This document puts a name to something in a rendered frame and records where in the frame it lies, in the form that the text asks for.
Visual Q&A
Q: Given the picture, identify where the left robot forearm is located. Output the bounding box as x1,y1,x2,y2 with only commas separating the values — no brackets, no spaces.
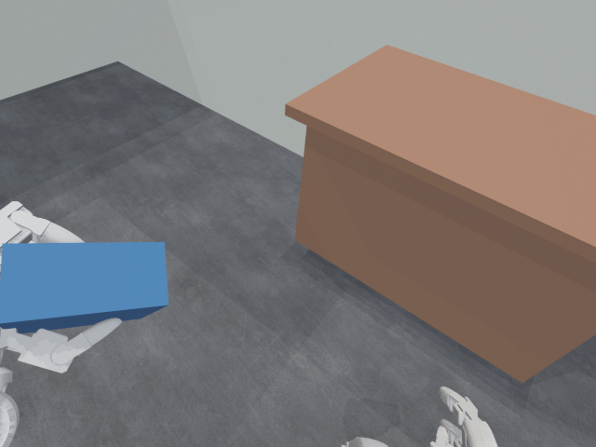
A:
0,367,20,447

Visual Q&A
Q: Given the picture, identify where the robot right hand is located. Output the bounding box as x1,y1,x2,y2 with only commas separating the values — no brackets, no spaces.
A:
430,386,498,447

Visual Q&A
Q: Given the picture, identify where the sponge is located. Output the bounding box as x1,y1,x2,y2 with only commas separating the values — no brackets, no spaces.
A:
0,242,169,333

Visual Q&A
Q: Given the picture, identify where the table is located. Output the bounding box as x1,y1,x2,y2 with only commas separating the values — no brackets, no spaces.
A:
285,45,596,383

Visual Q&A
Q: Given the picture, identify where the robot left hand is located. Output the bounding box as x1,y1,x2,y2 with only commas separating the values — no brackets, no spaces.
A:
0,201,122,373

